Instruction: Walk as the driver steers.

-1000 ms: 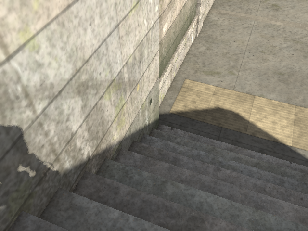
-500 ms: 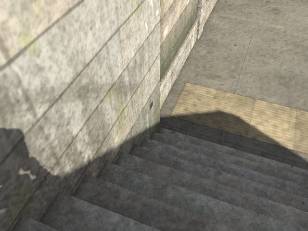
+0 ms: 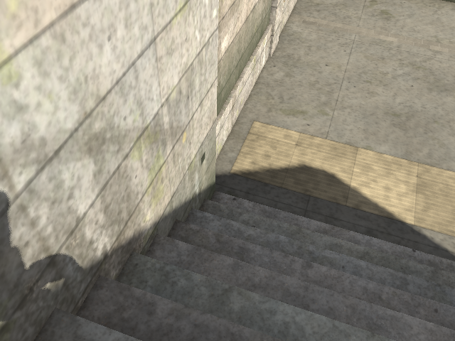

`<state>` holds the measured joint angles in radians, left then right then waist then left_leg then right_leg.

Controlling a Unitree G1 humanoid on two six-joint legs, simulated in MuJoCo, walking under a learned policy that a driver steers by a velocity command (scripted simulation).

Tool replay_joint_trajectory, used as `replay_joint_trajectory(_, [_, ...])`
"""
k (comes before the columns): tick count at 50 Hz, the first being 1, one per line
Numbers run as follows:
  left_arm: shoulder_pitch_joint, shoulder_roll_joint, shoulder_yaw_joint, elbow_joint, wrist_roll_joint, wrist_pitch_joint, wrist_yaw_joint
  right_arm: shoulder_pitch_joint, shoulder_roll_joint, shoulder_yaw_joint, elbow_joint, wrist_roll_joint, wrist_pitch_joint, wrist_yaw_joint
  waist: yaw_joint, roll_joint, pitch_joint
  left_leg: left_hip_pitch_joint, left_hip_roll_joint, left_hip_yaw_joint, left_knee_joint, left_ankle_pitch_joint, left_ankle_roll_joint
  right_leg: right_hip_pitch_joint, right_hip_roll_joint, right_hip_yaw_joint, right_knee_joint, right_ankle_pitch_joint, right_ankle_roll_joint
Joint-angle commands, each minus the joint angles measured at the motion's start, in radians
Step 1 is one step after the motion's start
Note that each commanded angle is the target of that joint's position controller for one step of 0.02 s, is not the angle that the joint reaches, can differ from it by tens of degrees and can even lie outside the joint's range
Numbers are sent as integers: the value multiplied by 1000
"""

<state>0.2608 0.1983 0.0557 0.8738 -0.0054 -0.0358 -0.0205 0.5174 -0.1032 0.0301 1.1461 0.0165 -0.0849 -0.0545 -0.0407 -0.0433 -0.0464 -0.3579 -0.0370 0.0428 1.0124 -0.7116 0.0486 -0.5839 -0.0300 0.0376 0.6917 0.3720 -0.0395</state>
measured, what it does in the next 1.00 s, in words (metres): goes down: right foot 0.19 m lower, then left foot 0.19 m lower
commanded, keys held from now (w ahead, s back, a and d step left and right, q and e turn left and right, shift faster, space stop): w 0.56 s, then w+e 0.44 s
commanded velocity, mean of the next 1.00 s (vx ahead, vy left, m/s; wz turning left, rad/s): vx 0.49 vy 0.00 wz -0.14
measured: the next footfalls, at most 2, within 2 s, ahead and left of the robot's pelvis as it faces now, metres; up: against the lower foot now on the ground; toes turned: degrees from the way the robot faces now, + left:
right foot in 0.10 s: +0.11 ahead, -0.08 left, -0.19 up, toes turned -2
left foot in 0.62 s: +0.47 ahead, +0.17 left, -0.38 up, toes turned +1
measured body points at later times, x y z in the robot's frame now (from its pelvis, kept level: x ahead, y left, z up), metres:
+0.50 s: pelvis +0.23 +0.02 -0.20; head +0.21 +0.02 +0.25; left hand +0.14 +0.23 -0.35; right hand +0.38 -0.20 -0.31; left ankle +0.47 +0.19 -0.87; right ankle +0.07 -0.08 -0.86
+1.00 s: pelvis +0.49 +0.07 -0.37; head +0.49 +0.07 +0.08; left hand +0.63 +0.30 -0.50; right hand +0.37 -0.13 -0.52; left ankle +0.43 +0.17 -1.05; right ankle +0.64 -0.15 -1.03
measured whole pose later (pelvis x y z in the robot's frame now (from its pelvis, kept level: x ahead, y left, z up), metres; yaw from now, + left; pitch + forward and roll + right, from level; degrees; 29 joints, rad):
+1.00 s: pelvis +0.49 +0.07 -0.37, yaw -12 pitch +0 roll +2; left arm 0.27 0.21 0.07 0.81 -0.01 0.04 0.00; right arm 0.52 -0.14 0.00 1.05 -0.01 -0.09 -0.05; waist -0.02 -0.05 -0.02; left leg -0.29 0.06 0.22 0.96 -0.65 0.02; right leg -0.77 -0.03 0.20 0.89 0.45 -0.03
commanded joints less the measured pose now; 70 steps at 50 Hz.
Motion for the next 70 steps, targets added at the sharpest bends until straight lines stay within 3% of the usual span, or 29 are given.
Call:
replay_joint_trajectory(1, [5, 4, -11, -47, -16, 8, -13, 21, -176, -35, -26, 10, 15, -25, 10, 117, 107, -314, 124, -135, -66, 382, 137, 301, 77, -123, -65, -12, 38])
replay_joint_trajectory(5, [569, 26, 28, 146, -7, 18, 0, -69, -113, -49, -10, 45, 37, 12, 277, -34, 24, -322, -31, -104, 959, 578, 60, 735, -130, 32, -555, 7, -168])
replay_joint_trajectory(6, [585, 21, -7, 173, 7, -2, -23, -42, 12, -23, -54, 17, 6, 34, 204, -251, 15, -740, -111, -157, 1313, -154, 88, 955, -228, 135, -73, 536, -192])
replay_joint_trajectory(7, [522, 61, -6, 147, 27, 0, -28, 49, -43, -37, -97, 52, -25, 49, 95, -317, -86, -830, -75, -260, 1349, -116, 116, 964, -315, 240, 11, 603, -261])
replay_joint_trajectory(10, [341, 118, 7, 171, 4, -2, -32, -184, -90, -33, -203, 79, 19, 22, 14, 34, 112, -1025, 82, -195, 993, 119, 40, 590, -457, 587, -341, -639, -387])
replay_joint_trajectory(12, [186, -16, -53, 126, 44, -29, -3, -247, -134, -49, -222, 46, 51, 2, -48, 145, 232, -903, 134, -243, 683, 458, 1, 259, -320, 474, -273, -632, -235])
replay_joint_trajectory(15, [201, 57, -48, 156, 44, -35, 51, -130, -49, -50, -181, -47, 62, 35, -72, -53, 125, -386, 120, -121, 318, 948, -41, -18, -139, 201, -207, -262, -163])
replay_joint_trajectory(19, [439, -7, -59, 218, -18, -47, 80, -427, -138, -77, -307, -10, 46, 57, 85, -16, 206, -811, 145, -178, -52, 1068, 3, 474, -157, 289, -89, -478, -144])
replay_joint_trajectory(22, [364, 37, -48, 172, -9, -30, 103, -517, -91, -62, -346, -41, 29, 108, 113, -11, 199, -376, 97, -99, -377, 1390, -15, 202, -87, 143, -46, -757, -130])
replay_joint_trajectory(27, [340, 32, -22, 160, -21, -6, 83, -515, -149, -69, -404, 19, 50, 102, 168, -14, 256, -265, 129, -111, -611, 1194, -22, 291, -89, 139, 175, -654, -114])
replay_joint_trajectory(29, [189, 111, 9, 160, 4, -14, 66, -168, -238, -115, -296, 33, 48, 106, -29, -135, 110, 20, 193, -170, -520, 1140, 23, 287, -124, 217, 452, -467, -112])
replay_joint_trajectory(31, [240, 76, 16, 186, -27, -34, 44, 188, -284, -142, -171, -36, 42, 80, -171, 158, 19, 523, 144, 20, -653, 1261, 37, 77, 96, 82, 1096, -580, -13])
replay_joint_trajectory(32, [379, -38, -1, 200, -37, -40, 21, 256, -255, -104, -133, -61, 40, 88, -111, 404, -56, 832, 275, -82, -226, 1607, 99, -338, 208, 179, 1464, -1410, 2])
replay_joint_trajectory(34, [409, 33, 8, 134, -62, -22, 35, 133, -221, -88, -189, -28, 38, 115, -27, 261, -193, 650, 428, -321, -340, 1187, 176, -370, 98, 192, 1336, -1235, 22])
replay_joint_trajectory(36, [265, 10, 4, 32, -75, 26, 79, -19, -264, -107, -168, -16, 38, 116, 65, 72, -36, 210, 514, -569, -662, 163, 242, -381, -11, 108, 1142, -823, -12])
replay_joint_trajectory(38, [197, 18, 2, 12, -48, 60, 89, -133, -184, -70, -179, -55, 5, 94, 100, 74, 161, -149, 449, -448, -665, 254, 194, -295, -48, 158, 957, -604, -11])
replay_joint_trajectory(42, [264, 38, 23, 7, -15, 73, 70, -73, -211, -57, -147, -72, -16, 51, 131, 155, 78, -133, 369, -259, -533, 639, 172, -200, -22, 139, 727, -434, 46])
replay_joint_trajectory(46, [70, 55, 32, -96, -7, 61, 32, -10, -143, -53, -125, -5, -26, 5, 74, 148, 133, 33, 316, -107, -378, 521, 82, -337, -23, 261, 269, 44, 5])
replay_joint_trajectory(55, [-122, 58, 19, -145, 3, 93, -27, 31, -177, -88, -173, 0, 10, 7, -62, 141, 198, 67, 389, -46, -10, 429, 37, -190, -8, 29, 169, 13, -19])
replay_joint_trajectory(56, [-156, 65, 19, -161, -29, 83, -30, -20, -189, -95, -194, 0, 32, 5, -69, 104, 208, 56, 369, 12, 34, 487, 9, -110, 1, -68, -40, -110, -25])
replay_joint_trajectory(58, [267, 174, 84, 1, -27, 78, -22, -179, -296, -126, -179, 5, 25, 16, 174, 191, -15, -185, 375, 54, 408, 909, -6, 597, 37, -133, 82, -11, -82])
replay_joint_trajectory(59, [409, 181, 87, 14, -4, 50, -22, -283, -278, -129, -208, 39, 13, 6, 301, 17, 11, -140, 229, 107, 889, 736, -69, 612, -27, -36, -421, 13, -194])
replay_joint_trajectory(60, [420, 272, 80, 86, 13, 23, -28, -126, -126, -106, -231, -20, -8, 14, 173, -449, 53, -652, 50, 76, 1297, -193, -111, 886, -96, 100, -34, 649, -262])
replay_joint_trajectory(61, [398, 201, 53, 61, -6, 26, -26, -72, -160, -99, -268, -8, -27, 33, 136, -478, -112, -761, 86, -73, 1231, -189, -94, 964, -147, 236, 28, 633, -313])
replay_joint_trajectory(63, [305, 147, 36, 42, -19, 38, -25, -211, -193, -118, -331, 13, -7, 19, 96, 63, -68, -812, 128, -74, 1036, 55, -43, 718, -156, 303, -20, 80, -268])
replay_joint_trajectory(64, [248, 217, 54, 28, -31, 46, -21, -239, -125, -98, -381, 18, 2, 6, 52, 64, -89, -852, 127, -91, 995, 74, -52, 632, -248, 534, -83, -165, -356])
replay_joint_trajectory(66, [193, 126, 17, 11, 21, 20, -13, -317, -126, -89, -409, 47, 20, 4, 23, 31, 12, -895, 175, -216, 641, 376, -56, 429, -296, 680, -130, -415, -333])
replay_joint_trajectory(68, [-38, 118, 1, -71, 6, -7, 55, -337, -182, -112, -437, -56, 27, -21, -60, 57, 72, -482, 129, -133, 187, 664, -119, 6, -86, 420, -110, -188, -239])
replay_joint_trajectory(70, [97, 128, 7, -6, 13, -20, 78, -210, -217, -130, -380, -38, 6, 20, -45, -38, -38, -383, 103, -187, 146, 1102, -107, 109, -36, 379, -3, -294, -212])
Over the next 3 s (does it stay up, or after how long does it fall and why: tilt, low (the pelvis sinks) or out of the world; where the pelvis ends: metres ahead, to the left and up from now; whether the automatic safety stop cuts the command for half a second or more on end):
stays up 1.26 -0.52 -1.10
